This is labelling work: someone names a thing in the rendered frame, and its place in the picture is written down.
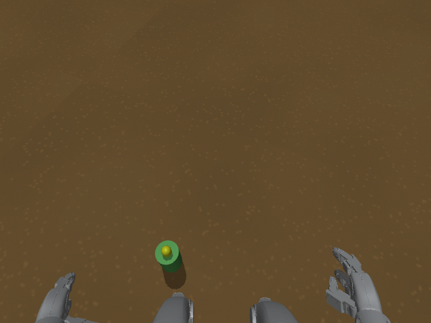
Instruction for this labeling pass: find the left robot hand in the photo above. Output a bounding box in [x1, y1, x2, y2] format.
[36, 273, 99, 323]

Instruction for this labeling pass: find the right robot hand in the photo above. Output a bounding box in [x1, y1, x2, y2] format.
[326, 247, 383, 319]

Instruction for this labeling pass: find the right robot arm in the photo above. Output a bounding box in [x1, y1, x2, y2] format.
[355, 310, 391, 323]

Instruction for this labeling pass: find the bottle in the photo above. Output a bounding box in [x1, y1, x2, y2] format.
[155, 240, 183, 273]

